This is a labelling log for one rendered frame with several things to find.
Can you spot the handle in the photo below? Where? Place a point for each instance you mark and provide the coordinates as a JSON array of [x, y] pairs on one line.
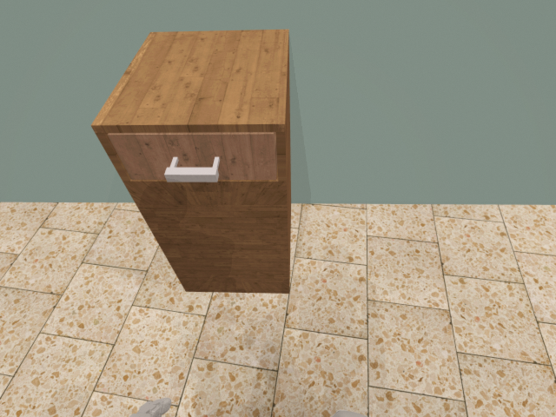
[[174, 174]]

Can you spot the cabinet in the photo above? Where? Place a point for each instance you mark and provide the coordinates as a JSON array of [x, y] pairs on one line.
[[230, 236]]

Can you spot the drawer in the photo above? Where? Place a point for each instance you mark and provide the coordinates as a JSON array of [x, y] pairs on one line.
[[243, 155]]

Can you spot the robot left hand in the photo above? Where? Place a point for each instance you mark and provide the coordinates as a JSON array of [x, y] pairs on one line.
[[153, 408]]

